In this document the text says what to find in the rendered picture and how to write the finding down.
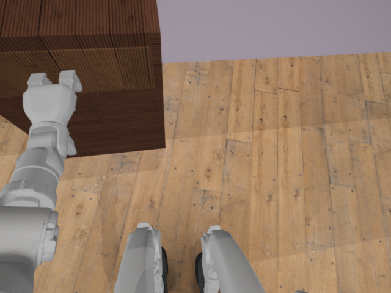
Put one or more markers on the robot left upper arm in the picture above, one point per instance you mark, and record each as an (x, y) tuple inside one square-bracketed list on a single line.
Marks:
[(28, 237)]

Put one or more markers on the cabinet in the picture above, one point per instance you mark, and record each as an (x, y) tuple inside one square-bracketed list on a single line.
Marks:
[(104, 121)]

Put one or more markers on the left robot shin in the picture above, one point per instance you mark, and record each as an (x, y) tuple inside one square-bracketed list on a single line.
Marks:
[(158, 266)]

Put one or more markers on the robot left forearm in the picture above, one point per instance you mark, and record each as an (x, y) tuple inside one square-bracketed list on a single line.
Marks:
[(35, 179)]

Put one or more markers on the robot shin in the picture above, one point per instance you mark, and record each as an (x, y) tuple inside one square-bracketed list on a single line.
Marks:
[(211, 280), (158, 266)]

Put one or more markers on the left robot hand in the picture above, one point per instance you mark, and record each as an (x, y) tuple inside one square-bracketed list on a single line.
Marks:
[(44, 101)]

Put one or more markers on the drawer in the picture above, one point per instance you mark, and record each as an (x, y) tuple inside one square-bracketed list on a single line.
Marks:
[(96, 68)]

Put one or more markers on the right robot shin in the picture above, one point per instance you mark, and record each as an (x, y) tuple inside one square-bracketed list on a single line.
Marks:
[(211, 280)]

